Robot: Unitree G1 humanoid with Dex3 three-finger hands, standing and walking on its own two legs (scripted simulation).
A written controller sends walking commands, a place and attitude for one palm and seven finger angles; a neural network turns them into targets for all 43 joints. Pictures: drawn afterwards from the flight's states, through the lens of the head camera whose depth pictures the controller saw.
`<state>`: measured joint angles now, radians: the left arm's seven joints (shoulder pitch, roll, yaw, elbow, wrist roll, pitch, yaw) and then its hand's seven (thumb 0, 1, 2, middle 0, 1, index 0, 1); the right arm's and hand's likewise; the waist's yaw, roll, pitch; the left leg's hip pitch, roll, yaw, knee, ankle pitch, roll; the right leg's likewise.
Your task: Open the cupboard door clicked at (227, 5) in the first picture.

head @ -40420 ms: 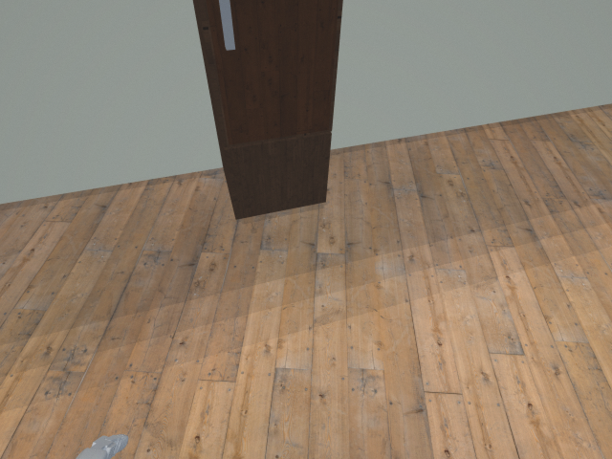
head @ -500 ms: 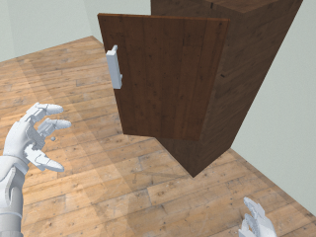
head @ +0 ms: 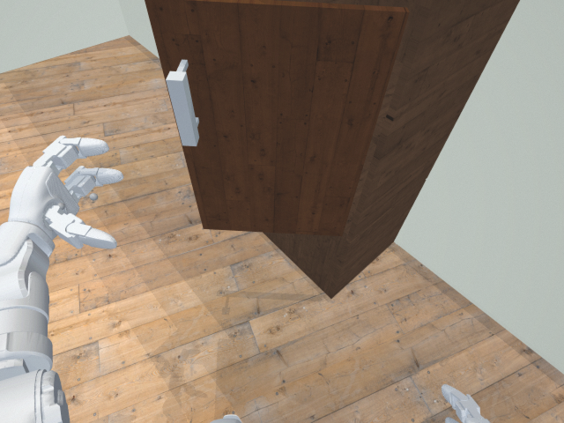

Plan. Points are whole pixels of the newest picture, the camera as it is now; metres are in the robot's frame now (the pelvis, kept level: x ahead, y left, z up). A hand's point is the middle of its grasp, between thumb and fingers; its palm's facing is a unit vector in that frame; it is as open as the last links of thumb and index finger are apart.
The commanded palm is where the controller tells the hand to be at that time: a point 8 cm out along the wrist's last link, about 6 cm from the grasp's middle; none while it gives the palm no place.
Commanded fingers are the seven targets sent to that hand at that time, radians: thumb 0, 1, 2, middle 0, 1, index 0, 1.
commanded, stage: move the hooked fingers beside the handle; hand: left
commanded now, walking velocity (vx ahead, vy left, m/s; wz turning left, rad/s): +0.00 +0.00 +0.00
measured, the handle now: (187, 103) +0.61 +0.20 +0.11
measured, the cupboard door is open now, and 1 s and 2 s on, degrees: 46 46 46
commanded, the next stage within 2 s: none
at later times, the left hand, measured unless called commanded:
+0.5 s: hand (123, 153) +0.45 +0.26 +0.13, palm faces +0.00 -1.00 +0.00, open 14.0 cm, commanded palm +0.44 +0.31 +0.12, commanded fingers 0.00 -0.50 0.30 -0.30 -1.20 -0.30 -1.20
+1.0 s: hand (139, 116) +0.54 +0.26 +0.13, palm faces -0.01 -1.00 +0.01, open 14.0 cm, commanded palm +0.54 +0.31 +0.11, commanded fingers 0.00 -0.50 0.30 -0.30 -1.20 -0.30 -1.20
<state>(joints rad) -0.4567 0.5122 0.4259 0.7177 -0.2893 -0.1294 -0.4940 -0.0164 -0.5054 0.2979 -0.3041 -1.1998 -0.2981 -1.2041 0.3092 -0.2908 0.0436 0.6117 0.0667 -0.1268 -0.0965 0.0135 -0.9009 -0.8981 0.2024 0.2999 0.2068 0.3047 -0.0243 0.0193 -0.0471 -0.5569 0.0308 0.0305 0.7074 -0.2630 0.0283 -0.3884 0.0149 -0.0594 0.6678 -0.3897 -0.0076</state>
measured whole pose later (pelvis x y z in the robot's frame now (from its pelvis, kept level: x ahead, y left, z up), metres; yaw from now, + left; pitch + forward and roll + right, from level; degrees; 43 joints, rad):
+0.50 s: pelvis -0.01 +0.01 -0.01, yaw -1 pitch +11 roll -3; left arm -0.81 0.60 0.41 1.09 -0.18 -0.25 -0.43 -0.02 -0.51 0.30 -0.30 -1.20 -0.30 -1.20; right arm 0.36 -0.29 0.04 0.65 0.04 -0.04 -0.08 0.01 -0.90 -0.90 0.20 0.30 0.21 0.30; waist -0.10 0.01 -0.05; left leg -0.69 0.04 0.03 0.77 -0.27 0.04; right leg -0.52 0.02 -0.06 0.72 -0.40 0.00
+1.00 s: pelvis +0.01 +0.00 -0.02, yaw -2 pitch +19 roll -4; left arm -1.13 0.86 0.47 1.37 -0.08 -0.23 -0.47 -0.02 -0.51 0.30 -0.30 -1.20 -0.30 -1.20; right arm 0.45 -0.31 0.05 0.66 0.03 0.04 -0.08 0.01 -0.90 -0.90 0.20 0.30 0.21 0.30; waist -0.21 0.02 -0.06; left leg -0.88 0.07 0.01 0.86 -0.31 0.03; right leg -0.70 0.06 -0.07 0.77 -0.41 -0.01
